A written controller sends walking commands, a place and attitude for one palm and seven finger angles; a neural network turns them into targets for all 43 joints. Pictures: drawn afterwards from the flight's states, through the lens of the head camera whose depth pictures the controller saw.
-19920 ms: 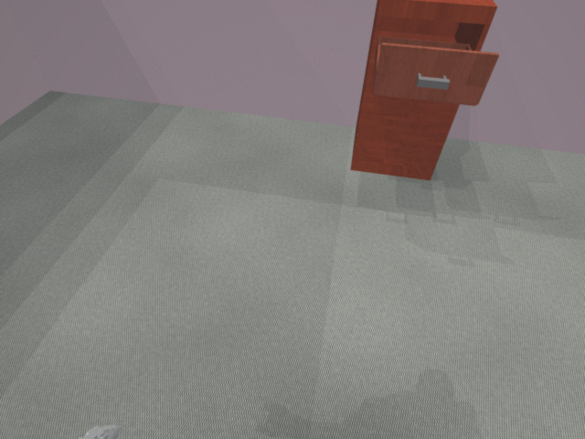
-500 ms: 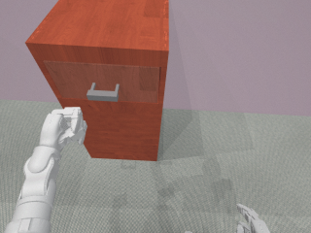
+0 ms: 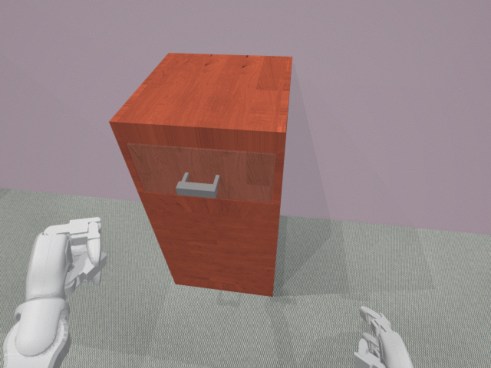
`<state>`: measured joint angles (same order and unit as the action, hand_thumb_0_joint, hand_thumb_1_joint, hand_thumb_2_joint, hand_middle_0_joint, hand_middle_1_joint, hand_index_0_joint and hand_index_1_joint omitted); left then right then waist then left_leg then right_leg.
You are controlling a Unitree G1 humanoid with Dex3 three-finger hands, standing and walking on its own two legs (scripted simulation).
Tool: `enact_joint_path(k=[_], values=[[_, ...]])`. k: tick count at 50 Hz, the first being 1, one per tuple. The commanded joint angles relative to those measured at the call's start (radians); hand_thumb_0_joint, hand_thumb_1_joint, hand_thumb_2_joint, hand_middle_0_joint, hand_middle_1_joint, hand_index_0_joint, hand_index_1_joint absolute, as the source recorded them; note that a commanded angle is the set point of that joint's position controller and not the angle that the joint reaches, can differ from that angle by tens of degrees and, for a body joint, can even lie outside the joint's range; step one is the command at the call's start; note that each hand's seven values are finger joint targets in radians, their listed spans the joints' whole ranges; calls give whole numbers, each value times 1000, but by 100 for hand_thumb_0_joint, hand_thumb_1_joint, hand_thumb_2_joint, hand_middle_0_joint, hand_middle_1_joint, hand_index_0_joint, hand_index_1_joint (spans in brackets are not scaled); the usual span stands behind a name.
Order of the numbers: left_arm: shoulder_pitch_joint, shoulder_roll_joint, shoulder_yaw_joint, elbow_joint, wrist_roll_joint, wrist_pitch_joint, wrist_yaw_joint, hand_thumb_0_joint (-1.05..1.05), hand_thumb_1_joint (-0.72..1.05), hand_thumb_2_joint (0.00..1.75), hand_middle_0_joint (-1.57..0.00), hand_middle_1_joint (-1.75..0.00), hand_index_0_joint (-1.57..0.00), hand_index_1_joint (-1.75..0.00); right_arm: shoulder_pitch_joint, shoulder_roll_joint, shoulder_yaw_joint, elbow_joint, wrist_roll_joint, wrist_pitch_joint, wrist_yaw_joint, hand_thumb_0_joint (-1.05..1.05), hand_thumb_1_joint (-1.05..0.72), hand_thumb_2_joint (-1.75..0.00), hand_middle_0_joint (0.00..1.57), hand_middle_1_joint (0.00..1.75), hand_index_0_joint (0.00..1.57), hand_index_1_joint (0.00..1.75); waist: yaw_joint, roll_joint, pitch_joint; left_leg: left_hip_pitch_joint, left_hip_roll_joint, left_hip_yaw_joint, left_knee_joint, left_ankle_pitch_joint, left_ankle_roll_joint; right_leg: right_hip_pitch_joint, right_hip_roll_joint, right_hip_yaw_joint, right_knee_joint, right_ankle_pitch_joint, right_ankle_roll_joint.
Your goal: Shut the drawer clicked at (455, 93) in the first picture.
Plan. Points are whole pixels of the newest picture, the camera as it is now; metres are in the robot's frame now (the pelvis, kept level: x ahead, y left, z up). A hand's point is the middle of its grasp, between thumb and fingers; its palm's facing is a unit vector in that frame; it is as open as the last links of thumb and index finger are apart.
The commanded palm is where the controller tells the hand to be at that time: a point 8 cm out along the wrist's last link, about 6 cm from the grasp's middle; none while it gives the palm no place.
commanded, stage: draw the hand back to the body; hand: left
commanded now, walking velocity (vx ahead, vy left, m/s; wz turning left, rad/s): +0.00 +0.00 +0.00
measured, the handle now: (199, 183) +0.58 +0.20 -0.08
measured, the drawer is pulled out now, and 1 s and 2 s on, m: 0.00 0.00 0.00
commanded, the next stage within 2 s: step back with the hand held close in 0.36 s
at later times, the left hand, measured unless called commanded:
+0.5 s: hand (69, 292) +0.16 +0.23 +0.16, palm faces +0.41 -0.82 -0.39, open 3.3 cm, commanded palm +0.11 +0.26 +0.18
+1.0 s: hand (16, 320) +0.12 +0.26 +0.16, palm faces +0.37 -0.78 -0.50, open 3.3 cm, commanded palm +0.07 +0.29 +0.18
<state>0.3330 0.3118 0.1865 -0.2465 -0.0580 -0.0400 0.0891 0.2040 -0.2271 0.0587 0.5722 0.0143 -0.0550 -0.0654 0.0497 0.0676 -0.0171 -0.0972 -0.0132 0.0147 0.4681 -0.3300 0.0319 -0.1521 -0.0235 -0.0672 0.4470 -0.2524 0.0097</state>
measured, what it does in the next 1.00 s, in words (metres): shifts its weight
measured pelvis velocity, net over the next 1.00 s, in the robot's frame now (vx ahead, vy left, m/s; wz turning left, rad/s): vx -0.06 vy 0.02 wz -0.01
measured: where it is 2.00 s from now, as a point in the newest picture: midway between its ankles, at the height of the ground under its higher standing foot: outside the picture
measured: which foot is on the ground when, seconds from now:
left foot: down 0.00-1.00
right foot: down 0.00-1.00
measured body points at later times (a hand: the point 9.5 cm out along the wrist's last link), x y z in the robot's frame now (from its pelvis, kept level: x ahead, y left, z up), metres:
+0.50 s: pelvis -0.02 -0.01 +0.00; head -0.05 -0.04 +0.45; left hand +0.13 +0.27 +0.18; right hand +0.16 -0.23 -0.08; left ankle -0.05 +0.09 -0.74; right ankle -0.01 -0.13 -0.74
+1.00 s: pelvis -0.06 +0.02 +0.00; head -0.06 +0.01 +0.45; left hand +0.10 +0.30 +0.19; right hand +0.12 -0.22 -0.08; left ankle -0.05 +0.10 -0.74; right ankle -0.01 -0.13 -0.74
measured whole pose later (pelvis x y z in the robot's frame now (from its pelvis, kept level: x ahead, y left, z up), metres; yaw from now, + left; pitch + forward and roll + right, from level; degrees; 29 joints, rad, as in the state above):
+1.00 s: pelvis -0.06 +0.02 +0.00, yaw +0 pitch -1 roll +0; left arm 0.62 0.39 0.38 -0.53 -0.03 -0.21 0.13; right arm 0.19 -0.21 -0.01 0.56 0.00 -0.03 -0.08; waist 0.02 0.02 0.02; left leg -0.25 -0.05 0.04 0.51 -0.25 0.06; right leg -0.32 -0.06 -0.04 0.50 -0.17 0.03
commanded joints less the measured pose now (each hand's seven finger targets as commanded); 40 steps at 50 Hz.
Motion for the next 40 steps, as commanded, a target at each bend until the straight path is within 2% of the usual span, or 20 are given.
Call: enact_joint_path(k=[1, 3, 5, 9, 11, 14, 18, 20, 22, 24, 25, 26, 27, 28, 31, 32, 36, 38, 39, 40], values=[[-45, 190, 159, -342, -6, -78, 20, 0, 90, 90, -140, -160, -140, -160, -114, -101, -51, -150, -11, -69, -4, 0, -90, -90, 20, 30, 20, 30, -1, 1, -85, -41, 35, -29, -87, 402, -21, 131, 12, 20, -47, 286, -40], [13, 194, 179, -382, -7, -83, 23, 0, 90, 90, -140, -160, -140, -160, -115, -96, -53, -149, -12, -80, -3, 0, -90, -90, 20, 30, 20, 30, 5, 13, -83, -32, 33, -21, -85, 400, -19, 131, 11, 23, -52, 292, -38], [51, 196, 190, -409, -7, -87, 24, 0, 90, 90, -140, -160, -140, -160, -121, -93, -52, -150, -12, -89, -4, 0, -90, -90, 20, 30, 20, 30, 8, 5, -45, -45, 31, -22, -93, 356, -19, 120, 16, 24, -66, 263, -38], [134, 203, 224, -455, -6, -99, 28, 0, 90, 90, -140, -160, -140, -160, -119, -91, -61, -145, -11, -110, -8, 0, -90, -90, 20, 30, 20, 30, 15, -11, -14, -44, 33, -20, -91, 319, -16, 100, 21, 29, -87, 232, -38], [114, 161, 185, -411, -2, -102, 25, 0, 90, 90, -140, -160, -140, -160, -112, -95, -61, -133, -10, -112, -9, 0, -90, -90, 20, 30, 20, 30, -1, -46, 37, -56, 35, -20, -98, 259, -11, 62, 18, 28, -97, 167, -34], [85, 144, 171, -355, 3, -100, 28, 0, 90, 90, -140, -160, -140, -160, -107, -101, -65, -118, -9, -114, -17, 0, -90, -90, 20, 30, 20, 30, -8, -47, 97, -66, 33, -22, -103, 196, -6, 18, 17, 32, -123, 89, -33], [79, 180, 205, -393, 6, -119, 38, 0, 90, 90, -140, -160, -140, -160, -109, -96, -67, -122, -14, -128, -25, 0, -90, -90, 20, 30, 20, 30, 8, -36, 3, -42, 26, -20, -101, 194, 1, 65, 7, 39, -109, 85, -32], [78, 188, 207, -428, 7, -125, 41, 0, 90, 90, -140, -160, -140, -160, -113, -91, -63, -124, -16, -140, -26, 0, -90, -90, 20, 30, 20, 30, 13, 10, -30, -36, 23, -23, -103, 202, -4, 91, 5, 41, -105, 97, -34], [82, 192, 207, -452, 9, -130, 46, 0, 90, 90, -140, -160, -140, -160, -116, -90, -62, -122, -17, -151, -25, 0, -90, -90, 20, 30, 20, 30, 15, 27, -42, -31, 22, -23, -102, 221, -6, 103, 6, 44, -103, 122, -35], [92, 199, 217, -439, 11, -127, 48, 0, 90, 90, -140, -160, -140, -160, -118, -89, -62, -116, -18, -159, -25, 0, -90, -90, 20, 30, 20, 30, 17, 20, -10, -41, 22, -25, -105, 220, -10, 95, 12, 44, -116, 118, -36], [26, 288, 337, -462, 4, -167, 50, 0, 90, 90, -140, -160, -140, -160, -108, -113, -70, -138, -21, -124, -20, 0, -90, -90, 20, 30, 20, 30, -34, -67, 123, -145, 34, -41, -80, 135, 11, -35, -48, 164, -197, 84, -33], [107, 222, 295, -366, 14, -172, 43, 0, 90, 90, -140, -160, -140, -160, -96, -91, -76, -115, -20, -103, -17, 0, -90, -90, 20, 30, 20, 30, -37, -124, 111, -125, 31, -49, -47, 125, 12, -63, -75, 172, -226, 36, -40], [134, 194, 264, -342, 17, -170, 40, 0, 90, 90, -140, -160, -140, -160, -102, -91, -78, -116, -22, -89, -13, 0, -90, -90, 20, 30, 20, 30, -42, -131, 119, -113, 31, -44, -32, 134, 9, -92, -85, 176, -244, 18, -43], [147, 184, 258, -337, 18, -175, 39, 0, 90, 90, -140, -160, -140, -160, -101, -92, -80, -117, -24, -79, -11, 0, -90, -90, 20, 30, 20, 30, -46, -130, 103, -115, 33, -41, -28, 144, 6, -93, -89, 167, -241, 21, -44], [208, 169, 245, -370, 20, -203, 39, 0, 90, 90, -140, -160, -140, -160, -103, -107, -91, -126, -25, -61, -8, 0, -90, -90, 20, 30, 20, 30, -46, -7, 12, -126, 44, -45, -70, 207, 3, -27, -75, 118, -165, 129, -36], [233, 175, 255, -383, 17, -208, 42, 0, 90, 90, -140, -160, -140, -160, -105, -108, -95, -129, -26, -56, -7, 0, -90, -90, 20, 30, 20, 30, -44, 3, -31, -129, 50, -47, -82, 242, 3, 11, -67, 99, -133, 187, -31], [293, 216, 298, -451, 10, -219, 53, 0, 90, 90, -140, -160, -140, -160, -112, -112, -107, -155, -20, -38, -10, 0, -90, -90, 20, 30, 20, 30, -35, -23, -159, -154, 62, -61, -83, 379, -4, 112, -51, 68, -38, 355, -18], [308, 232, 313, -481, 5, -222, 58, 0, 90, 90, -140, -160, -140, -160, -113, -111, -113, -167, -17, -32, -13, 0, -90, -90, 20, 30, 20, 30, -33, -42, -183, -174, 64, -67, -76, 399, -6, 128, -48, 66, -12, 392, -15], [306, 244, 321, -502, 5, -223, 60, 0, 90, 90, -140, -160, -140, -160, -117, -115, -112, -170, -18, -30, -18, 0, -90, -90, 20, 30, 20, 30, -32, -15, -186, -188, 64, -74, -78, 416, -8, 131, -45, 62, 2, 404, -15], [311, 242, 321, -507, 6, -224, 62, 0, 90, 90, -140, -160, -140, -160, -115, -111, -113, -172, -17, -28, -20, 0, -90, -90, 20, 30, 20, 30, -32, -19, -179, -200, 68, -79, -80, 430, -10, 129, -40, 57, 19, 413, -12]])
